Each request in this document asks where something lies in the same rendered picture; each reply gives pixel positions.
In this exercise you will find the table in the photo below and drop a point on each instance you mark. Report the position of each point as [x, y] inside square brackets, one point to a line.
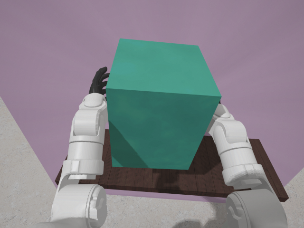
[203, 178]

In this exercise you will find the robot left upper arm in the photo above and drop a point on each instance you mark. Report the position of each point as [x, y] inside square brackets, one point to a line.
[78, 206]

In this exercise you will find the robot right upper arm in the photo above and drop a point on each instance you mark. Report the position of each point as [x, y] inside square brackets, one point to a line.
[254, 209]

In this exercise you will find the left robot hand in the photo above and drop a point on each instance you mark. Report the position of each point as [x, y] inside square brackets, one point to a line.
[97, 84]

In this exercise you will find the left robot forearm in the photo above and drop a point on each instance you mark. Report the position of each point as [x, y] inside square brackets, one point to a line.
[84, 159]

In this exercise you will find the right robot forearm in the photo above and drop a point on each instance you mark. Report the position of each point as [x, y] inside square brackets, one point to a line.
[240, 168]

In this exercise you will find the carton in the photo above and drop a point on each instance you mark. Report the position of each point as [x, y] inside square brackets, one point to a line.
[161, 98]

